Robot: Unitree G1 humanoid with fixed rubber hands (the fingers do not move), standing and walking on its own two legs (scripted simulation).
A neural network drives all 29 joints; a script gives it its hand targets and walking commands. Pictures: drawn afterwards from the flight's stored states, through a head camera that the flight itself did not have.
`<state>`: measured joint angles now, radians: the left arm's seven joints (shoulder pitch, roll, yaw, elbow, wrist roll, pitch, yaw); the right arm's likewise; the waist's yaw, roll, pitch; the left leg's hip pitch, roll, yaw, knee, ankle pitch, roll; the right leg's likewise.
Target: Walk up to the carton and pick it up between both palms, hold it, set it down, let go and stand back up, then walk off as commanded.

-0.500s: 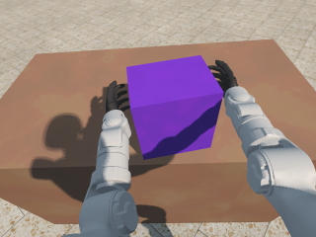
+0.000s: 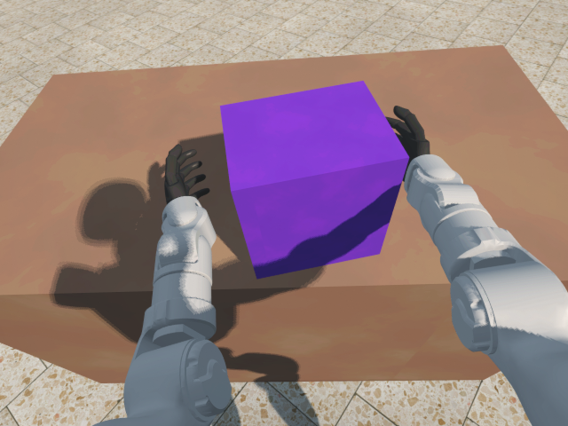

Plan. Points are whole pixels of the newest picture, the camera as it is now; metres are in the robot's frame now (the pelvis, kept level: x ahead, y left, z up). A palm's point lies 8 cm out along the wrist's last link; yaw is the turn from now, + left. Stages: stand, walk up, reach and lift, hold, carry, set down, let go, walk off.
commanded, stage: set down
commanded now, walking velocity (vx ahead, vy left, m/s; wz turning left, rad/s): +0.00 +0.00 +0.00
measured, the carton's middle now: (306, 186) +0.44 +0.06 +0.07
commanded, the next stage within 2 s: none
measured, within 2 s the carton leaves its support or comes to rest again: neither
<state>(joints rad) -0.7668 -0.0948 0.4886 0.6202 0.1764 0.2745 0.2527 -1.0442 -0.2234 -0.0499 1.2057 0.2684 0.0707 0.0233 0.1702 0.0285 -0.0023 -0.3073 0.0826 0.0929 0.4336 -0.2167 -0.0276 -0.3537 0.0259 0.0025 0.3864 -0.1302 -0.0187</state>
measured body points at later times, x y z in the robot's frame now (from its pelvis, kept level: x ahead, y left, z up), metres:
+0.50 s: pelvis +0.00 -0.01 +0.00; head +0.04 -0.02 +0.45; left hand +0.34 +0.25 +0.08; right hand +0.47 -0.16 +0.11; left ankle +0.00 +0.14 -0.74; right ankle +0.04 -0.11 -0.74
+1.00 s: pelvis -0.04 -0.02 +0.00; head -0.02 -0.03 +0.45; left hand +0.28 +0.24 +0.09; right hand +0.41 -0.16 +0.10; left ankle -0.01 +0.14 -0.74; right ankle +0.04 -0.11 -0.74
